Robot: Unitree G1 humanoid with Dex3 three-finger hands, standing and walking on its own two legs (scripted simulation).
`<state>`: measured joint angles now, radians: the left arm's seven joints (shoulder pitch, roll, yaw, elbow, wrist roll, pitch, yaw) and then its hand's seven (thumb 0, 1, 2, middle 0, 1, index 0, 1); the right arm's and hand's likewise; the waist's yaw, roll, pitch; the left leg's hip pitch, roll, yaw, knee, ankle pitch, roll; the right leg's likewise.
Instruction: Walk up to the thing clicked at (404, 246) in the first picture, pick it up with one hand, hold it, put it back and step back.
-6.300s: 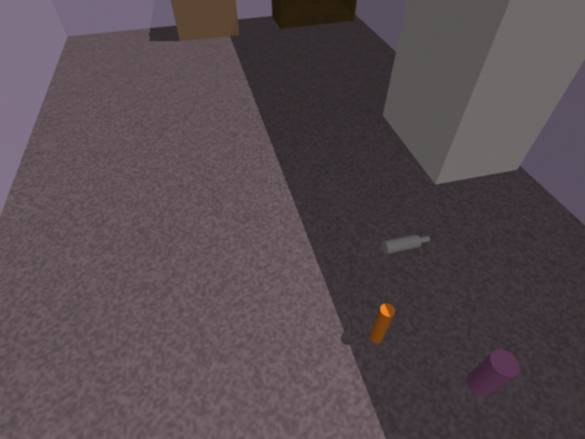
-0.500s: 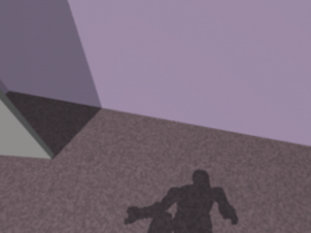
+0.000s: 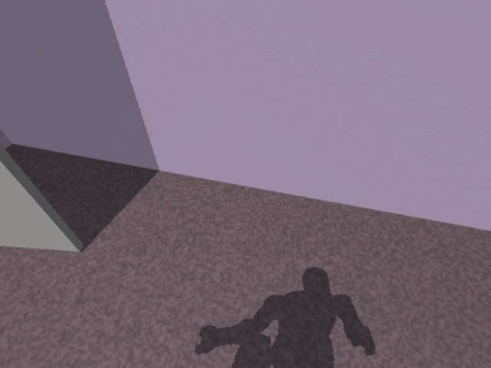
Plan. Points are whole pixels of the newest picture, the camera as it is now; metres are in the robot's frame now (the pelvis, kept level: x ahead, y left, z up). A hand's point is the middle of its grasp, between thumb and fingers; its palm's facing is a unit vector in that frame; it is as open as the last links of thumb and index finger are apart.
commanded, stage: stand
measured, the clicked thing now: out of the picture -0.85 -0.59 -0.75
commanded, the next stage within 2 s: walk up in 0.58 s
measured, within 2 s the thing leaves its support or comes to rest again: neither
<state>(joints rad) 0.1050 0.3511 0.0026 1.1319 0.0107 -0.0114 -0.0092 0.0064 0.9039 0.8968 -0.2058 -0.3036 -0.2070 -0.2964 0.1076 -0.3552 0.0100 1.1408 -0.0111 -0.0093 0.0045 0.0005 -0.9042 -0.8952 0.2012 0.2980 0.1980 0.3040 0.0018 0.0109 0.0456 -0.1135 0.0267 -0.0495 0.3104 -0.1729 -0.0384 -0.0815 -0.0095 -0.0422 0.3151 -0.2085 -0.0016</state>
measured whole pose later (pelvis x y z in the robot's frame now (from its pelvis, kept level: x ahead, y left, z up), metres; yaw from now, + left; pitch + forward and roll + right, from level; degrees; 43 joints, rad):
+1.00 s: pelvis +0.09 +0.06 -0.01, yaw -12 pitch -3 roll +0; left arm 0.34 0.42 0.06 0.97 0.01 -0.02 -0.04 0.01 0.91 0.90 -0.20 -0.30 -0.21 -0.30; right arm 0.27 -0.38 -0.08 0.90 -0.04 -0.05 0.05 0.00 -0.90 -0.90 0.20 0.30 0.20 0.30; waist -0.01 -0.04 0.08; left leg -0.12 0.00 0.09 0.43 -0.27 0.03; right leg -0.40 -0.02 0.05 0.95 -0.35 -0.01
